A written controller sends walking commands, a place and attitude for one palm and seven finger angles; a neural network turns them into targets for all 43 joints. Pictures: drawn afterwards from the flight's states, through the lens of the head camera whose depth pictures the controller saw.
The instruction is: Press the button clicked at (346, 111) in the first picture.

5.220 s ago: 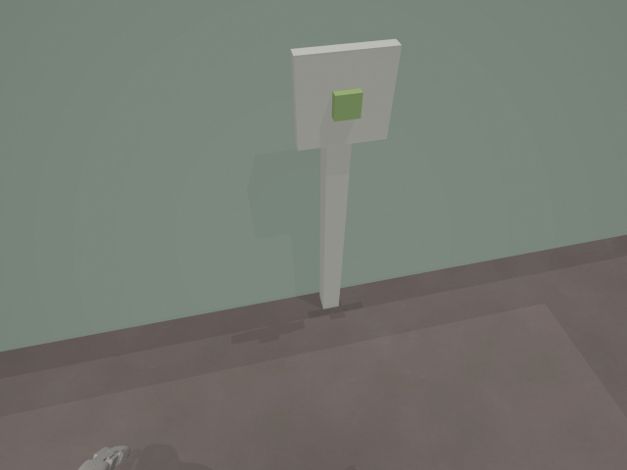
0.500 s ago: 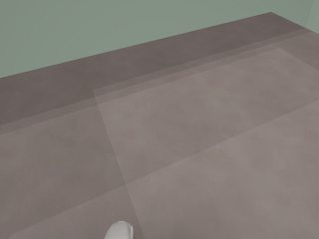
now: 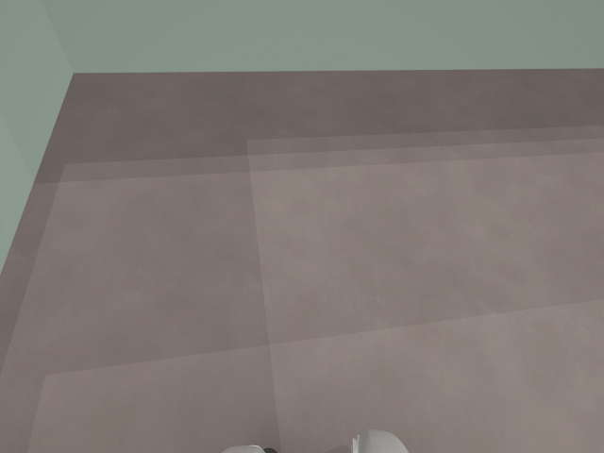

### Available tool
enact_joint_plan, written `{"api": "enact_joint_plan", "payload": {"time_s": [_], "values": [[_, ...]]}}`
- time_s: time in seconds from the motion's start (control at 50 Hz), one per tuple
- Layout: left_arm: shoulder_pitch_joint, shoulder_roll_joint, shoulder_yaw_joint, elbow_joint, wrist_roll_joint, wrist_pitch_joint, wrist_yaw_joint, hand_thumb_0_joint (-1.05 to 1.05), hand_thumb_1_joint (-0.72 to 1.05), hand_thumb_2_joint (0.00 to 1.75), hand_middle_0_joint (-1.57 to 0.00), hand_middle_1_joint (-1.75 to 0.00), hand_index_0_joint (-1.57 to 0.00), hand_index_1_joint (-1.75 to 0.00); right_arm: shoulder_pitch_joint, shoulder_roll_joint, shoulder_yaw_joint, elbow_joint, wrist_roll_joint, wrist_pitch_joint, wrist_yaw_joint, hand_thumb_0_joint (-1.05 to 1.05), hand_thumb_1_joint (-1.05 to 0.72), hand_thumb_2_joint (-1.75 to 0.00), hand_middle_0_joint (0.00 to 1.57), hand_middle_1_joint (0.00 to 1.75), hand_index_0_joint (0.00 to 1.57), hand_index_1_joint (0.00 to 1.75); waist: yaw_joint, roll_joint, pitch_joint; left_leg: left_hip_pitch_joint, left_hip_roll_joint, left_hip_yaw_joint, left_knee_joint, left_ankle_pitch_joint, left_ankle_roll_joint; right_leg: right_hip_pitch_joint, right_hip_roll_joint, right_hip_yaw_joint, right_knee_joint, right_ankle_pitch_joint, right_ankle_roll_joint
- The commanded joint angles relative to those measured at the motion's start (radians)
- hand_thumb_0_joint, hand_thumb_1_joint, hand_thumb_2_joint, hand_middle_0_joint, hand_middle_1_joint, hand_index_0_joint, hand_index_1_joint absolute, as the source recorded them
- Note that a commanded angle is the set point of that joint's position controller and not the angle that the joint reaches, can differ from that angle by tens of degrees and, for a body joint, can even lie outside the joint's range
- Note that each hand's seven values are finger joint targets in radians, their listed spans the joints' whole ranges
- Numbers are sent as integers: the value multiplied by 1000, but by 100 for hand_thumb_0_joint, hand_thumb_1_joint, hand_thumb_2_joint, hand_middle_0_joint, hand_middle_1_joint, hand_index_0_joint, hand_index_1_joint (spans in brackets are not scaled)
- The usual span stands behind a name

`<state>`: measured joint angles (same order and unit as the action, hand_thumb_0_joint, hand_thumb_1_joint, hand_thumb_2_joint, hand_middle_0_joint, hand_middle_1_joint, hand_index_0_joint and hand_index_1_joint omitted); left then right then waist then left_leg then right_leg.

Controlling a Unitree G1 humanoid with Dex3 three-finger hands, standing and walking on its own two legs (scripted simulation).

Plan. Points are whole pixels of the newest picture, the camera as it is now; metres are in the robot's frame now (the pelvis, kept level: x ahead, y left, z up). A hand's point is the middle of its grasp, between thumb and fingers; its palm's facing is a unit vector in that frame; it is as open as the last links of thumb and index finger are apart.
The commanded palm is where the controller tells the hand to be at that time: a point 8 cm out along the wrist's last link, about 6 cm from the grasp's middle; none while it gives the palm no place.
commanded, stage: turn to face it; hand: left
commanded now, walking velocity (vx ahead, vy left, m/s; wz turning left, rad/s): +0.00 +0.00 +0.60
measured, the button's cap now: out of the picture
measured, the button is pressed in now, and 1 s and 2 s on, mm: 0 0 0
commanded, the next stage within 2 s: none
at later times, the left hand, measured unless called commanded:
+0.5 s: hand out of the picture +0.03 +0.16 -0.14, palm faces +0.31 -0.90 -0.30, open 7.4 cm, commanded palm none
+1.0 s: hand out of the picture -0.16 +0.12 -0.19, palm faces +0.65 -0.72 -0.24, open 7.4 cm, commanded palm none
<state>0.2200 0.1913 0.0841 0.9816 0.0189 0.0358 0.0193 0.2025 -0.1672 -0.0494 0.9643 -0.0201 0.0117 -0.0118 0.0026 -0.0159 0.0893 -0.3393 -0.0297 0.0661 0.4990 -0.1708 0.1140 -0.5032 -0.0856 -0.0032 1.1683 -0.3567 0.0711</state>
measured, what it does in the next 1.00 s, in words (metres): steps on the spot, turning left: right foot, then left foot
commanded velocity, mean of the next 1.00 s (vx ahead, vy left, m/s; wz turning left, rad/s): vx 0.00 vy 0.00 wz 0.60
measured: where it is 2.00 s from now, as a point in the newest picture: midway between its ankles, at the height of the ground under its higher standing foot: outside the picture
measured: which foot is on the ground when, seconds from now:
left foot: down 0.00-0.44, up 0.46-0.92, down 0.94-1.00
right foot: up 0.00-0.44, down 0.46-0.94, up 0.96-1.00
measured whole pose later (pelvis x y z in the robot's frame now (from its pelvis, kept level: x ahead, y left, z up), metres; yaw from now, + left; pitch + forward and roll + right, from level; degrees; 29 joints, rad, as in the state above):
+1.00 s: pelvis -0.02 -0.03 -0.02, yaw +37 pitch +0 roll +1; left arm 0.32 0.25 0.06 0.95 0.01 0.05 0.02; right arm 0.06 -0.23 -0.06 0.88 -0.01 0.02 0.02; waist 0.05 -0.07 0.13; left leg -0.31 -0.01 0.10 0.65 -0.33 0.04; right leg -0.30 -0.18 -0.16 0.97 -0.54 0.07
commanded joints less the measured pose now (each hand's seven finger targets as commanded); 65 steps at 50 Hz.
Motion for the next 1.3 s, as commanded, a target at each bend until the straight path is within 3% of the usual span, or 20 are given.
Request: {"api": "enact_joint_plan", "payload": {"time_s": [0.0,0.28,0.32,0.38,0.4,0.42,0.44,0.46,0.48,0.54,0.68,0.82,0.86,0.9,0.92,0.94,0.96,1.02,1.06,1.28], "values": [[42,78,30,-60,8,-2,5,0,90,90,-20,-30,-20,-30,49,-183,-53,-66,4,-15,-9,0,-90,-90,20,30,20,30,-8,116,-148,117,231,-336,-258,-18,-8,-41,-6,20,-6,76,19],[-70,120,17,-144,-5,-2,11,0,90,90,-20,-30,-20,-30,96,-235,-88,-77,-6,12,-1,0,-90,-90,20,30,20,30,-48,164,-183,179,203,-577,-231,-26,49,54,73,44,-337,-87,3],[-24,122,16,-142,-11,1,14,0,90,90,-20,-30,-20,-30,71,-245,-91,-91,-9,20,1,0,-90,-90,20,30,20,30,-29,177,-185,113,183,-593,-245,-45,33,157,97,38,-424,-95,-16],[103,143,23,-117,-19,-2,19,0,90,90,-20,-30,-20,-30,2,-235,-98,-113,-5,29,10,0,-90,-90,20,30,20,30,27,171,-187,-46,107,-525,-233,-111,-66,421,112,0,-727,18,-47],[142,180,33,-112,-14,-9,24,0,90,90,-20,-30,-20,-30,-4,-202,-95,-119,3,35,14,0,-90,-90,20,30,20,30,47,75,-183,-178,49,-447,-129,-223,-121,555,26,61,-881,36,-81],[109,273,47,-142,8,-17,31,0,90,90,-20,-30,-20,-30,40,-129,-89,-130,14,37,11,0,-90,-90,20,30,20,30,36,-228,-171,-370,-71,-260,198,-343,-175,605,-276,397,-1028,-176,-177],[-8,275,26,-179,4,-13,33,0,90,90,-20,-30,-20,-30,25,-176,-96,-137,-9,29,8,0,-90,-90,20,30,20,30,9,-248,-72,-373,-80,-172,431,-356,-176,356,-410,444,-1047,-175,-223],[-121,241,14,-216,0,-13,35,0,90,90,-20,-30,-20,-30,53,-191,-98,-132,-13,34,16,0,-90,-90,20,30,20,30,-47,-150,-56,-279,-42,-192,555,-293,-163,211,-383,326,-1038,-112,-220],[-167,202,14,-223,-6,-27,31,0,90,90,-20,-30,-20,-30,65,-179,-95,-109,-15,47,23,0,-90,-90,20,30,20,30,-71,-137,-42,-254,-21,-165,639,-229,-167,196,-288,241,-1010,-4,-191],[-80,141,-10,-184,-9,-54,20,0,90,90,-20,-30,-20,-30,68,-163,-81,-88,-6,43,37,0,-90,-90,20,30,20,30,-54,-116,-17,-300,17,-108,723,-134,-191,316,-193,41,-872,403,-157],[138,177,-4,-117,4,-52,20,0,90,90,-20,-30,-20,-30,-89,-149,-54,-123,-4,54,36,0,-90,-90,20,30,20,30,34,-182,-39,-313,58,-48,614,-204,-213,500,-233,-29,-773,763,-155],[164,213,10,-107,14,-36,18,0,90,90,-20,-30,-20,-30,-172,-131,-27,-142,5,38,40,0,-90,-90,20,30,20,30,61,-243,-70,-135,44,49,287,-244,-174,511,-256,-105,-703,822,-164],[139,227,19,-105,12,-36,16,0,90,90,-20,-30,-20,-30,-129,-142,-30,-139,7,25,35,0,-90,-90,20,30,20,30,38,-234,-113,-30,28,75,138,-213,-152,508,-269,-140,-624,859,-152],[113,226,23,-118,-4,-37,9,0,90,90,-20,-30,-20,-30,32,-216,-50,-104,-2,8,30,0,-90,-90,20,30,20,30,-54,-102,-225,285,61,20,-95,112,-112,364,-238,-197,-330,707,-80],[94,164,12,-161,-15,-38,-3,0,90,90,-20,-30,-20,-30,106,-338,-83,-94,-4,-3,23,0,-90,-90,20,30,20,30,-96,220,-286,541,345,-330,-74,562,13,8,-84,-200,-90,-11,2],[46,140,-5,-194,-10,-29,3,0,90,90,-20,-30,-20,-30,164,-386,-92,-73,18,2,17,0,-90,-90,20,30,20,30,-112,292,-319,556,465,-439,-41,965,124,-104,-42,-90,44,-320,18],[12,162,-2,-199,-5,-15,10,0,90,90,-20,-30,-20,-30,139,-355,-82,-71,19,9,12,0,-90,-90,20,30,20,30,-96,160,-265,485,456,-330,-48,837,127,-103,-76,-45,74,-274,10],[3,160,12,-153,-2,-5,2,0,90,90,-20,-30,-20,-30,-38,-265,-54,-120,5,1,-4,0,-90,-90,20,30,20,30,-33,206,-115,241,292,-250,-104,596,48,-58,-70,0,62,-99,22],[37,155,14,-135,-1,-3,-6,0,90,90,-20,-30,-20,-30,-69,-252,-50,-130,6,-6,-2,0,-90,-90,20,30,20,30,-6,169,-111,190,249,-232,-130,488,29,-18,-51,-13,31,-36,27],[-124,136,6,-214,-5,-8,3,0,90,90,-20,-30,-20,-30,34,-259,-71,-115,-4,1,4,0,-90,-90,20,30,20,30,-45,160,-119,212,235,-433,-140,335,71,-17,15,18,-214,-57,35]]}}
